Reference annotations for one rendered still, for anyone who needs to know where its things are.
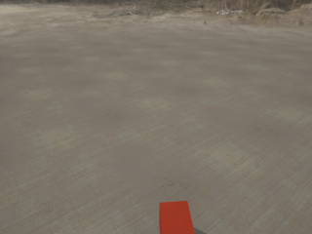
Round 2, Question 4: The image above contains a carton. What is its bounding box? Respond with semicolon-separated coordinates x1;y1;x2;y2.
159;201;195;234

